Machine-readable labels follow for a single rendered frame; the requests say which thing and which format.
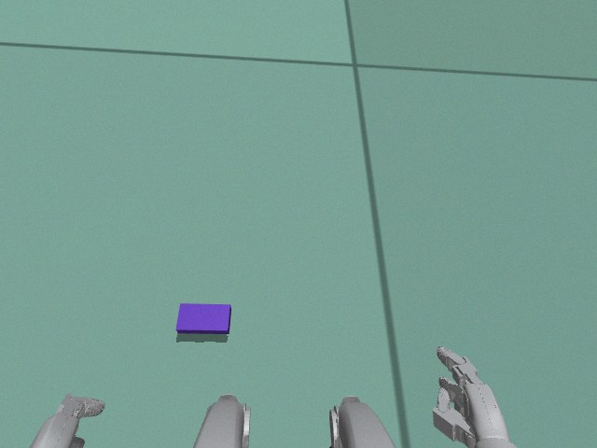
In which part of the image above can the left robot hand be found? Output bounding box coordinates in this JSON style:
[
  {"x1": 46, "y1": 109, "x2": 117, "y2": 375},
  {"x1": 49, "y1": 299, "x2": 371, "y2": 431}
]
[{"x1": 29, "y1": 394, "x2": 105, "y2": 448}]

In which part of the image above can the small box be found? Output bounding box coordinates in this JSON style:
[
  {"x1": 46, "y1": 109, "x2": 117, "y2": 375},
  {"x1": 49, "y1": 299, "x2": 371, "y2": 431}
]
[{"x1": 176, "y1": 303, "x2": 231, "y2": 334}]

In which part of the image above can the right robot hand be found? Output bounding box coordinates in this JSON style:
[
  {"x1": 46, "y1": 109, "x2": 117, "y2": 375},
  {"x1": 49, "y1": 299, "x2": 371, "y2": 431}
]
[{"x1": 433, "y1": 346, "x2": 510, "y2": 448}]

